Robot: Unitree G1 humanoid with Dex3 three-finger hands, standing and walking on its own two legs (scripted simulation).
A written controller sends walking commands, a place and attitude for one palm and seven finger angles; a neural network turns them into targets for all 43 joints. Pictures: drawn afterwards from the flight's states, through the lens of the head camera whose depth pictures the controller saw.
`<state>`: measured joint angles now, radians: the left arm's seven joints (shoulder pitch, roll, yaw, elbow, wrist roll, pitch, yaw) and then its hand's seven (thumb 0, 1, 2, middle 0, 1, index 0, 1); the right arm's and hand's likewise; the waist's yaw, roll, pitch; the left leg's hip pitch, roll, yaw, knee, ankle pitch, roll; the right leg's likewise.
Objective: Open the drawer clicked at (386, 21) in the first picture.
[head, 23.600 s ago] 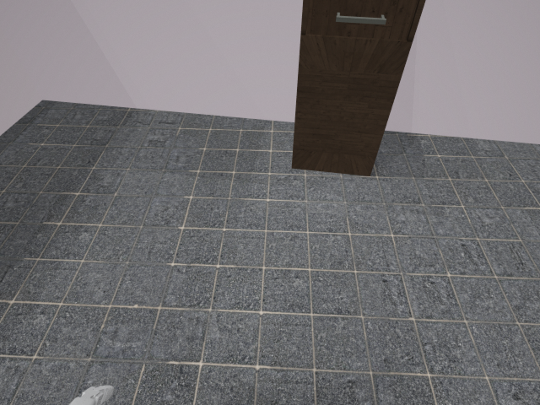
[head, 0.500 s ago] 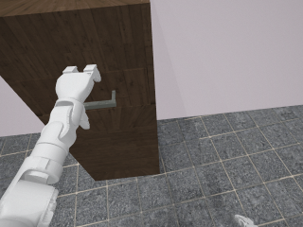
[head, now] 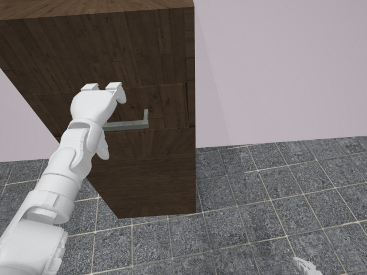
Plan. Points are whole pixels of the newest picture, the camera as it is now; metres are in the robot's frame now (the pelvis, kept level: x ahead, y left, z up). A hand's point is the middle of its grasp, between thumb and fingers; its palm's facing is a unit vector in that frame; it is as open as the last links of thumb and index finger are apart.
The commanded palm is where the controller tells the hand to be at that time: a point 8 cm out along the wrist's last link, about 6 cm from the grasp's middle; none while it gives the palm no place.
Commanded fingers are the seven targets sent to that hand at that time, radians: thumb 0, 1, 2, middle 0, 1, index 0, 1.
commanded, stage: move the hooked fingers above the handle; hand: left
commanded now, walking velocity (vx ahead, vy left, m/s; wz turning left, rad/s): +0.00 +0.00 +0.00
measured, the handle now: (115, 120) +0.49 +0.21 +0.05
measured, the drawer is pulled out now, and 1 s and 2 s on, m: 0.00 0.00 0.00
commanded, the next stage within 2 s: none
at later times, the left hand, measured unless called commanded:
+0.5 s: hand (97, 119) +0.44 +0.23 +0.10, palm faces +0.08 -0.03 -1.00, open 13.8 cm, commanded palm +0.42 +0.24 +0.16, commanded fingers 0.00 -0.50 0.30 -0.30 -1.20 -0.30 -1.20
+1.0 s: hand (107, 118) +0.44 +0.21 +0.10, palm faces +0.09 -0.04 -1.00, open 13.8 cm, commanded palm +0.42 +0.24 +0.16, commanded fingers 0.00 -0.50 0.30 -0.30 -1.20 -0.30 -1.20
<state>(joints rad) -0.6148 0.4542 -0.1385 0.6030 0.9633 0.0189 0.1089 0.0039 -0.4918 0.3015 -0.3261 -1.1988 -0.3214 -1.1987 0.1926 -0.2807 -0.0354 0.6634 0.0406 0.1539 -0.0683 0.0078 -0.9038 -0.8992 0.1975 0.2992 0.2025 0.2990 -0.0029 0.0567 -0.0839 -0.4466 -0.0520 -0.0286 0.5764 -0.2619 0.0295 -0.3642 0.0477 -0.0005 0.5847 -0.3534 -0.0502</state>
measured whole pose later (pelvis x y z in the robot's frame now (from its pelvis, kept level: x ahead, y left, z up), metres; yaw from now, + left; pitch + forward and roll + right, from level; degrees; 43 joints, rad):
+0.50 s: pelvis +0.00 +0.01 +0.00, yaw -1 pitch +9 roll +0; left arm -0.61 0.48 -0.07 0.65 1.00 0.00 0.17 0.01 -0.49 0.30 -0.32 -1.20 -0.32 -1.20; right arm 0.24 -0.26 -0.04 0.67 0.03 0.15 -0.06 0.01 -0.90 -0.90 0.20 0.30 0.20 0.30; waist -0.02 0.06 -0.09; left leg -0.48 -0.05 -0.01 0.60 -0.27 0.04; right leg -0.40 0.05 0.02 0.60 -0.36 -0.04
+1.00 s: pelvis +0.00 +0.01 +0.00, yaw -2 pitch +10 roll +0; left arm -0.64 0.45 -0.09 0.68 1.00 -0.01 0.19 0.01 -0.49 0.30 -0.37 -1.23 -0.32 -1.20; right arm 0.24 -0.25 -0.03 0.67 0.03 0.16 -0.07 0.01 -0.90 -0.90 0.20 0.30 0.20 0.30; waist -0.02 0.06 -0.10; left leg -0.49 -0.04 0.00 0.60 -0.28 0.04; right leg -0.42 0.05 0.02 0.61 -0.36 -0.04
